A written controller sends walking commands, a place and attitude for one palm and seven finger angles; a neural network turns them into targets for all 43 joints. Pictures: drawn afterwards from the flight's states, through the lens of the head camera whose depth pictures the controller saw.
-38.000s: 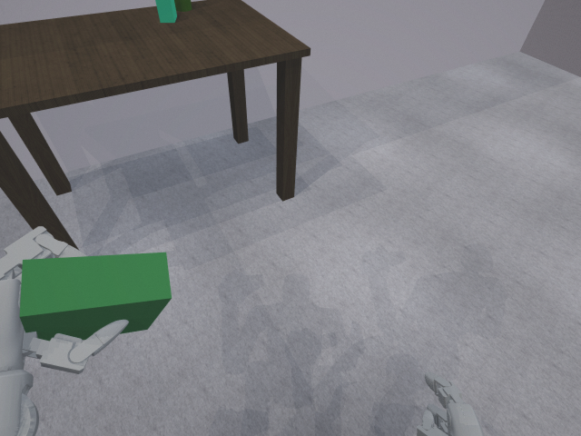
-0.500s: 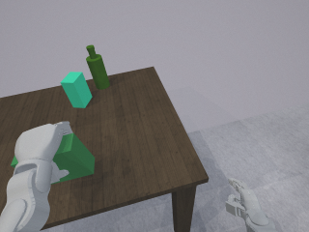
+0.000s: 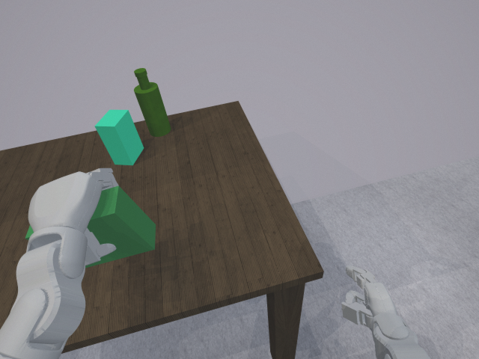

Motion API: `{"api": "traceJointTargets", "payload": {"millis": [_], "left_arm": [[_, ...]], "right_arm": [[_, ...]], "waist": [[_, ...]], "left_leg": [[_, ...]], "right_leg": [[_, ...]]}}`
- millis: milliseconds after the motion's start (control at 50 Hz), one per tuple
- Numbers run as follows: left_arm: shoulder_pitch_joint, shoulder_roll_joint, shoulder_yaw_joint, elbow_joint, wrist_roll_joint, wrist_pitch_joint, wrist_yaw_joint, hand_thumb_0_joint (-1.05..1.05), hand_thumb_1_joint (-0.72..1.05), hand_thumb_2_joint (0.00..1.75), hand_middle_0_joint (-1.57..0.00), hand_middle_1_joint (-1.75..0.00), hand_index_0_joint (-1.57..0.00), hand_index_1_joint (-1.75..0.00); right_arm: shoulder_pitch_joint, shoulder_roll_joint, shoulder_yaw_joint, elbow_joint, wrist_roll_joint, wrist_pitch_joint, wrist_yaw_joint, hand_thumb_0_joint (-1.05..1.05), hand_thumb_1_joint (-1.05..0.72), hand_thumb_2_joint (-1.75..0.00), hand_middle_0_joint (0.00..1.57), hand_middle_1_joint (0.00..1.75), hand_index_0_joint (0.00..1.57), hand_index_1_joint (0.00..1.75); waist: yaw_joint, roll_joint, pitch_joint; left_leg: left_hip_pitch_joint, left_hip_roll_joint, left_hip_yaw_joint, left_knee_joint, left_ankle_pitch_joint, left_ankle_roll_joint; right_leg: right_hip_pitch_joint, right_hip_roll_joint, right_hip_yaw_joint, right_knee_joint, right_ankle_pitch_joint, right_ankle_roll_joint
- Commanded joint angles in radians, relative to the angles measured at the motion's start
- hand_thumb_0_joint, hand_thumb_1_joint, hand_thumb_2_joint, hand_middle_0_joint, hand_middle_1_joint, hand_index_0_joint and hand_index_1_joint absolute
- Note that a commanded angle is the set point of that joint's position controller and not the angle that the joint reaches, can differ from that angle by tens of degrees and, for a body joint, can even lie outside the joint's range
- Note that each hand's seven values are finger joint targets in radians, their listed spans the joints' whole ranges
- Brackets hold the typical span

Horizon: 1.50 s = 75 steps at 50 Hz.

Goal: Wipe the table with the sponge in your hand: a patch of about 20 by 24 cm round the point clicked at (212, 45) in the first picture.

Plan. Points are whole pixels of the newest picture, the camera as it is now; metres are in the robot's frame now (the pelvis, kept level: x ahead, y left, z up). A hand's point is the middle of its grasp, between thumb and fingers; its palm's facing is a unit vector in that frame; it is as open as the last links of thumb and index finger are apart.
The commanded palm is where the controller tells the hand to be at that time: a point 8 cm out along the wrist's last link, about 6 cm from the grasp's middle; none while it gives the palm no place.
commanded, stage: bring the sponge back beside the body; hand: left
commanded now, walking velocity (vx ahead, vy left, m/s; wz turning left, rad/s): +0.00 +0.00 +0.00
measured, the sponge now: (105, 236) +0.25 +0.27 +0.11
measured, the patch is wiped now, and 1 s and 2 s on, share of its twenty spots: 1.00 1.00 1.00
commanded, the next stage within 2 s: step back with the hand held close in 1.60 s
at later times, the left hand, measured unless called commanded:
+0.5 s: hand (88, 241) +0.22 +0.26 +0.14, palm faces +0.09 -0.12 -0.99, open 9.2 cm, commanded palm +0.18 +0.27 +0.22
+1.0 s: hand (67, 259) +0.19 +0.28 +0.14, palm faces +0.11 -0.08 -0.99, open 9.2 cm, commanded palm +0.15 +0.28 +0.21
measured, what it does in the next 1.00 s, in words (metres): stands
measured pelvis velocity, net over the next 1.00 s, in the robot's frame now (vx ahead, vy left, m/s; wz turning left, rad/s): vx -0.01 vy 0.00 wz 0.01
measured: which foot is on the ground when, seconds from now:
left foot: down 0.00-1.00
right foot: down 0.00-1.00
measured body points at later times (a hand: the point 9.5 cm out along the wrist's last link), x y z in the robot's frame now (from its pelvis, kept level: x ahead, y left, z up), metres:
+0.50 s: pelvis +0.00 -0.01 +0.00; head -0.02 -0.06 +0.44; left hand +0.21 +0.27 +0.19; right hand +0.26 -0.20 -0.08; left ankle +0.01 +0.11 -0.74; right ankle +0.00 -0.10 -0.74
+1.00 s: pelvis -0.01 +0.00 +0.00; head -0.03 -0.04 +0.44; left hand +0.18 +0.28 +0.19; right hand +0.25 -0.19 -0.07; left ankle +0.01 +0.11 -0.74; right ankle +0.00 -0.10 -0.74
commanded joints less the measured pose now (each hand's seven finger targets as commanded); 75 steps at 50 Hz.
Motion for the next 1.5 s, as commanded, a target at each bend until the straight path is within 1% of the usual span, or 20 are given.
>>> {"api": "traceJointTargets", "payload": {"millis": [0, 180, 360, 480, 500, 700, 840, 880, 900, 980, 1000, 1080, 1100, 1180, 1220, 1280, 1300, 1380, 1440, 1480], "left_arm": [[-0.234, 0.222, 0.155, -0.265, 0.049, -0.02, 0.042, 0.0, 0.1, 1.3, -1.2, -1.6, -1.2, -1.6], [-0.175, 0.277, 0.214, -0.207, 0.05, -0.029, 0.061, 0.0, 0.1, 1.3, -1.2, -1.6, -1.2, -1.6], [-0.136, 0.251, 0.175, -0.217, 0.033, -0.064, 0.025, 0.0, 0.1, 1.3, -1.2, -1.6, -1.2, -1.6], [-0.094, 0.319, 0.256, -0.261, 0.065, -0.095, 0.053, 0.0, 0.1, 1.3, -1.2, -1.6, -1.2, -1.6], [-0.09, 0.287, 0.229, -0.251, 0.065, -0.099, 0.055, 0.0, 0.1, 1.3, -1.2, -1.6, -1.2, -1.6], [0.022, 0.241, 0.211, -0.252, 0.013, -0.074, 0.037, 0.0, 0.1, 1.3, -1.2, -1.6, -1.2, -1.6], [0.017, 0.284, 0.238, -0.299, 0.055, -0.129, 0.056, 0.0, 0.1, 1.3, -1.2, -1.6, -1.2, -1.6], [0.025, 0.315, 0.28, -0.334, 0.066, -0.136, 0.073, 0.0, 0.1, 1.3, -1.2, -1.6, -1.2, -1.6], [0.029, 0.294, 0.261, -0.313, 0.066, -0.136, 0.079, 0.0, 0.1, 1.3, -1.2, -1.6, -1.2, -1.6], [0.064, 0.278, 0.272, -0.293, 0.043, -0.121, 0.09, 0.0, 0.1, 1.3, -1.2, -1.6, -1.2, -1.6], [0.084, 0.253, 0.251, -0.268, 0.026, -0.115, 0.086, 0.0, 0.1, 1.3, -1.2, -1.6, -1.2, -1.6], [0.105, 0.23, 0.231, -0.28, 0.008, -0.1, 0.067, 0.0, 0.1, 1.3, -1.2, -1.6, -1.2, -1.6], [0.115, 0.222, 0.218, -0.272, 0.007, -0.103, 0.06, 0.0, 0.1, 1.3, -1.2, -1.6, -1.2, -1.6], [0.103, 0.269, 0.247, -0.347, 0.031, -0.122, 0.058, 0.0, 0.1, 1.3, -1.2, -1.6, -1.2, -1.6], [0.102, 0.295, 0.267, -0.356, 0.055, -0.147, 0.07, 0.0, 0.1, 1.3, -1.2, -1.6, -1.2, -1.6], [0.077, 0.312, 0.284, -0.373, 0.071, -0.16, 0.09, 0.0, 0.1, 1.3, -1.2, -1.6, -1.2, -1.6], [0.085, 0.29, 0.272, -0.335, 0.064, -0.164, 0.094, 0.0, 0.1, 1.3, -1.2, -1.6, -1.2, -1.6], [0.088, 0.264, 0.266, -0.293, 0.036, -0.146, 0.099, 0.0, 0.1, 1.3, -1.2, -1.6, -1.2, -1.6], [0.113, 0.245, 0.243, -0.259, 0.015, -0.13, 0.085, 0.0, 0.1, 1.3, -1.2, -1.6, -1.2, -1.6], [0.098, 0.233, 0.229, -0.306, 0.013, -0.123, 0.075, 0.0, 0.1, 1.3, -1.2, -1.6, -1.2, -1.6]], "right_arm": [[-0.241, -0.093, -0.04, -0.204, -0.008, -0.064, -0.005, 0.0, -0.9, -0.9, 0.2, 0.3, 0.2, 0.3], [-0.243, -0.1, -0.046, -0.192, -0.005, -0.067, -0.015, 0.0, -0.9, -0.9, 0.2, 0.3, 0.2, 0.3], [-0.219, -0.101, -0.049, -0.19, -0.008, -0.079, -0.024, 0.0, -0.9, -0.9, 0.2, 0.3, 0.2, 0.3], [-0.228, -0.1, -0.054, -0.192, -0.016, -0.094, -0.024, 0.0, -0.9, -0.9, 0.2, 0.3, 0.2, 0.3], [-0.205, -0.094, -0.05, -0.193, -0.019, -0.092, -0.021, 0.0, -0.9, -0.9, 0.2, 0.3, 0.2, 0.3], [-0.214, -0.102, -0.053, -0.195, -0.013, -0.084, -0.013, 0.0, -0.9, -0.9, 0.2, 0.3, 0.2, 0.3], [-0.187, -0.096, -0.057, -0.192, -0.023, -0.096, -0.028, 0.0, -0.9, -0.9, 0.2, 0.3, 0.2, 0.3], [-0.217, -0.094, -0.057, -0.2, -0.022, -0.103, -0.024, 0.0, -0.9, -0.9, 0.2, 0.3, 0.2, 0.3], [-0.189, -0.093, -0.056, -0.195, -0.025, -0.097, -0.024, 0.0, -0.9, -0.9, 0.2, 0.3, 0.2, 0.3], [-0.227, -0.095, -0.059, -0.194, -0.015, -0.093, -0.012, 0.0, -0.9, -0.9, 0.2, 0.3, 0.2, 0.3], [-0.199, -0.096, -0.058, -0.192, -0.02, -0.09, -0.014, 0.0, -0.9, -0.9, 0.2, 0.3, 0.2, 0.3], [-0.238, -0.097, -0.055, -0.198, -0.011, -0.095, -0.016, 0.0, -0.9, -0.9, 0.2, 0.3, 0.2, 0.3], [-0.206, -0.1, -0.054, -0.194, -0.016, -0.094, -0.017, 0.0, -0.9, -0.9, 0.2, 0.3, 0.2, 0.3], [-0.233, -0.098, -0.054, -0.205, -0.018, -0.1, -0.022, 0.0, -0.9, -0.9, 0.2, 0.3, 0.2, 0.3], [-0.187, -0.096, -0.06, -0.198, -0.026, -0.102, -0.025, 0.0, -0.9, -0.9, 0.2, 0.3, 0.2, 0.3], [-0.213, -0.093, -0.056, -0.199, -0.024, -0.106, -0.024, 0.0, -0.9, -0.9, 0.2, 0.3, 0.2, 0.3], [-0.181, -0.09, -0.058, -0.193, -0.029, -0.107, -0.026, 0.0, -0.9, -0.9, 0.2, 0.3, 0.2, 0.3], [-0.22, -0.093, -0.06, -0.19, -0.017, -0.104, -0.024, 0.0, -0.9, -0.9, 0.2, 0.3, 0.2, 0.3], [-0.195, -0.102, -0.062, -0.182, -0.022, -0.101, -0.024, 0.0, -0.9, -0.9, 0.2, 0.3, 0.2, 0.3], [-0.238, -0.098, -0.058, -0.193, -0.014, -0.107, -0.025, 0.0, -0.9, -0.9, 0.2, 0.3, 0.2, 0.3]], "waist": [[0.016, -0.047, -0.252], [0.015, -0.05, -0.167], [0.003, -0.065, -0.176], [0.022, -0.043, -0.192], [0.021, -0.058, -0.203], [0.012, -0.066, -0.161], [0.017, -0.043, -0.153], [0.025, -0.021, -0.155], [0.027, -0.016, -0.166], [0.025, -0.006, -0.115], [0.027, -0.032, -0.131], [0.016, -0.036, -0.093], [0.017, -0.057, -0.112], [0.013, -0.03, -0.119], [0.022, -0.032, -0.152], [0.021, 0.006, -0.118], [0.025, -0.006, -0.123], [0.02, -0.004, -0.075], [0.023, -0.037, -0.096], [0.013, -0.025, -0.1]], "left_leg": [[0.058, -0.006, -0.058, -0.018, 0.224, 0.033], [0.044, -0.008, -0.071, -0.016, 0.172, 0.029], [0.048, -0.011, -0.061, 0.004, 0.16, 0.037], [0.057, -0.013, -0.073, 0.01, 0.183, 0.033], [0.056, -0.014, -0.061, 0.014, 0.196, 0.034], [0.033, -0.01, -0.057, 0.019, 0.176, 0.035], [0.052, -0.007, -0.071, 0.003, 0.154, 0.035], [0.049, -0.005, -0.084, 0.0, 0.143, 0.032], [0.049, -0.005, -0.071, 0.001, 0.156, 0.033], [0.036, -0.003, -0.085, -0.01, 0.136, 0.024], [0.028, -0.002, -0.072, -0.012, 0.137, 0.026], [0.025, 0.002, -0.082, -0.023, 0.097, 0.028], [0.017, 0.001, -0.073, -0.021, 0.104, 0.031], [0.026, 0.004, -0.085, -0.025, 0.084, 0.036], [0.035, 0.003, -0.084, -0.018, 0.107, 0.036], [0.034, 0.006, -0.098, -0.027, 0.094, 0.032], [0.031, 0.005, -0.084, -0.025, 0.095, 0.034], [0.027, 0.004, -0.09, -0.037, 0.063, 0.024], [0.021, 0.002, -0.082, -0.035, 0.081, 0.026], [0.03, 0.002, -0.088, -0.034, 0.078, 0.027]], "right_leg": [[0.091, 0.001, 0.071, -0.031, 0.209, -0.054], [0.038, 0.007, 0.118, -0.06, 0.143, -0.06], [0.026, -0.013, 0.084, -0.057, 0.14, -0.036], [0.044, 0.0, 0.124, -0.051, 0.158, -0.055], [0.056, -0.007, 0.09, -0.042, 0.173, -0.049], [0.027, -0.01, 0.089, -0.042, 0.177, -0.037], [0.019, -0.004, 0.074, -0.059, 0.098, -0.042], [0.027, 0.008, 0.118, -0.06, 0.084, -0.056], [0.038, 0.001, 0.081, -0.053, 0.095, -0.052], [0.01, 0.013, 0.121, -0.068, 0.076, -0.06], [0.028, 0.002, 0.077, -0.059, 0.084, -0.049], [-0.008, 0.01, 0.103, -0.075, 0.044, -0.047], [0.008, 0.003, 0.067, -0.065, 0.056, -0.039], [0.011, 0.011, 0.103, -0.068, 0.029, -0.046], [0.03, 0.004, 0.075, -0.057, 0.037, -0.043], [0.022, 0.02, 0.103, -0.067, 0.025, -0.057], [0.027, 0.011, 0.065, -0.065, 0.022, -0.051], [-0.006, 0.017, 0.106, -0.086, -0.003, -0.054], [0.008, 0.003, 0.068, -0.08, 0.027, -0.042], [0.004, 0.012, 0.101, -0.079, 0.025, -0.048]]}}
